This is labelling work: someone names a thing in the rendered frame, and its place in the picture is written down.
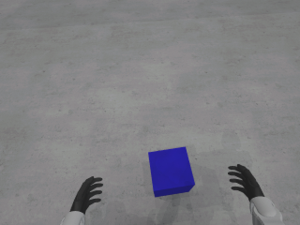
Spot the carton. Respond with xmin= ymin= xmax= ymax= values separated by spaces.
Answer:
xmin=148 ymin=146 xmax=195 ymax=197

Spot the robot left hand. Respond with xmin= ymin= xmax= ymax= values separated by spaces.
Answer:
xmin=69 ymin=176 xmax=103 ymax=214

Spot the robot right hand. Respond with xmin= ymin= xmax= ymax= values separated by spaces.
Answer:
xmin=228 ymin=164 xmax=265 ymax=201

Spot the robot left forearm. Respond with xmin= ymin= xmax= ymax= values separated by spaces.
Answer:
xmin=60 ymin=211 xmax=85 ymax=225

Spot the robot right forearm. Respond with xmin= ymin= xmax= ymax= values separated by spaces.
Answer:
xmin=249 ymin=196 xmax=285 ymax=225

